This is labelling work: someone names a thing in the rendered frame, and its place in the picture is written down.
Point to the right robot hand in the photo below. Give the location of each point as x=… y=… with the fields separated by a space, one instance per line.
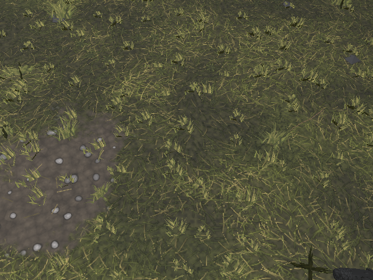
x=352 y=274

